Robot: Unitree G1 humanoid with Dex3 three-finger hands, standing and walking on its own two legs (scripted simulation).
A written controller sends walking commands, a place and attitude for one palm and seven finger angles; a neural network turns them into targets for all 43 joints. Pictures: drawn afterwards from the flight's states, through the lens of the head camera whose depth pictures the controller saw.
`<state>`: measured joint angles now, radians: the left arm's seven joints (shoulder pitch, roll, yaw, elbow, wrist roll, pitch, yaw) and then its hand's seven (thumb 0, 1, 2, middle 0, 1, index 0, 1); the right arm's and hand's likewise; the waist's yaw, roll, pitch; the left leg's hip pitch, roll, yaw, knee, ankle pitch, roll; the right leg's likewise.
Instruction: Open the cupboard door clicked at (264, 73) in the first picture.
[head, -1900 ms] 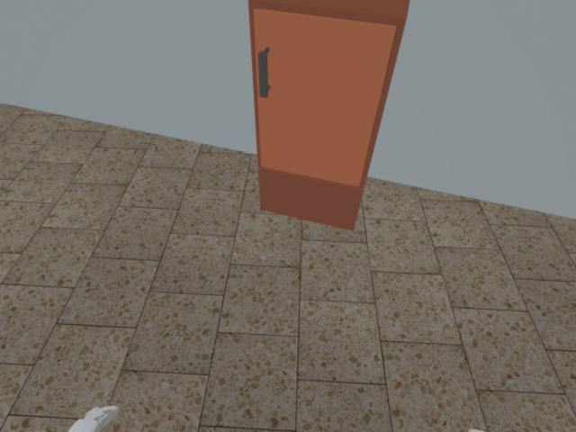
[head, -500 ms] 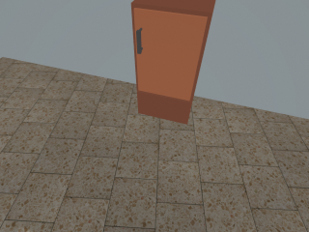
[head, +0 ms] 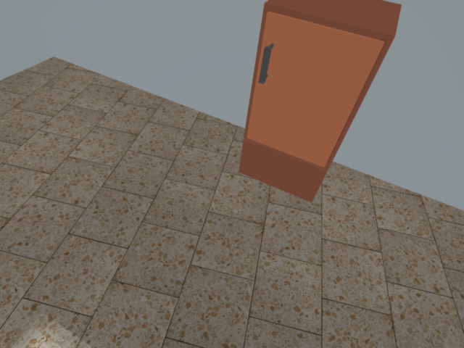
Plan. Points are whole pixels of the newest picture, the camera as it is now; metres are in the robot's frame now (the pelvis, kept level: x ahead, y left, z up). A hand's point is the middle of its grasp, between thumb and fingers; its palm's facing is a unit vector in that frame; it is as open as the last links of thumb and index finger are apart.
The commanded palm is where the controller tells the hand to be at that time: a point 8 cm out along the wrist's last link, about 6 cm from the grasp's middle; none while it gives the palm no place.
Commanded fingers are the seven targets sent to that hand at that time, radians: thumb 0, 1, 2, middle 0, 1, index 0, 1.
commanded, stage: walk to a spot facing it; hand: left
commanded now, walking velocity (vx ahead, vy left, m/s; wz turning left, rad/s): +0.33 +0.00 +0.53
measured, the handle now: (266, 63) +1.12 -0.10 -0.04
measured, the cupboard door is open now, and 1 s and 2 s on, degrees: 0 0 0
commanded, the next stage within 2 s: turn to face it in 0.42 s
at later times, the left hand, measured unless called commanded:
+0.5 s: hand (141, 284) +0.27 +0.20 -0.14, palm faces +0.11 -0.98 -0.17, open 7.4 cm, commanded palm none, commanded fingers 0.00 0.90 0.90 -0.20 -0.30 -0.20 -0.30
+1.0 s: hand (145, 306) +0.23 +0.18 -0.16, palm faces +0.18 -0.96 -0.19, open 7.4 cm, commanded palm none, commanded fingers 0.00 0.90 0.90 -0.20 -0.30 -0.20 -0.30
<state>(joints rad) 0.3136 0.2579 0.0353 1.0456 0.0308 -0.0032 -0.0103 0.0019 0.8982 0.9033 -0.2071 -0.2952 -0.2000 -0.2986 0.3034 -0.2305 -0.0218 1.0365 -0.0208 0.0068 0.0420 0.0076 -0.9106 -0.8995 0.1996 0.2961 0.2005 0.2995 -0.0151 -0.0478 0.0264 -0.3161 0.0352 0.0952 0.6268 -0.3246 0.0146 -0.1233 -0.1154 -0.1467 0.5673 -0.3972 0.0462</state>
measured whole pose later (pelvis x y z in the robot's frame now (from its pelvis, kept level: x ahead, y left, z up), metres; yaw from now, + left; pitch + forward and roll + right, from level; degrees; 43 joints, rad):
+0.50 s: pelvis +0.17 +0.01 +0.01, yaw +9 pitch -1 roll +1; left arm 0.11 0.16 0.05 0.98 0.02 -0.01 -0.02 0.01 0.90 0.90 -0.20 -0.29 -0.19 -0.30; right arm 0.44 -0.12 -0.04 1.10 -0.03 -0.07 -0.02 0.00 -0.91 -0.90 0.20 0.30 0.20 0.30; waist -0.07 -0.01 0.04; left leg 0.06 -0.08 -0.05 0.31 -0.35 0.06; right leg -0.54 -0.08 -0.07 0.71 -0.20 0.03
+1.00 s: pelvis +0.26 +0.00 +0.01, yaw +2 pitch +0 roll +0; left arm 0.33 0.17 0.07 1.04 0.03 0.02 0.00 0.00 0.91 0.90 -0.21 -0.29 -0.20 -0.30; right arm 0.11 -0.18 -0.05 0.97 -0.02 0.02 -0.02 0.00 -0.91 -0.90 0.20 0.30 0.20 0.30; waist 0.07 0.00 0.04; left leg -0.37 0.04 0.02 0.75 -0.39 -0.05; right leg -0.32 0.08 0.02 0.45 -0.12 -0.06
